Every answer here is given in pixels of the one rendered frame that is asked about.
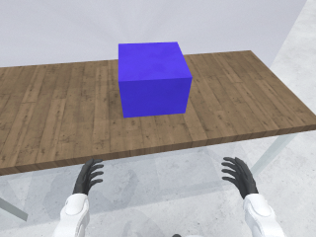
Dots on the robot left forearm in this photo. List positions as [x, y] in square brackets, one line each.
[74, 217]

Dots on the table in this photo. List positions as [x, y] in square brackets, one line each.
[64, 114]

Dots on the robot right forearm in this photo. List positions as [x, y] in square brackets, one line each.
[260, 217]

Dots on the right robot hand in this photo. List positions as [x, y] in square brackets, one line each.
[244, 180]

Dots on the left robot hand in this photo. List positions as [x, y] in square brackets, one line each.
[83, 183]

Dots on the carton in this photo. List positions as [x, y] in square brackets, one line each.
[153, 79]

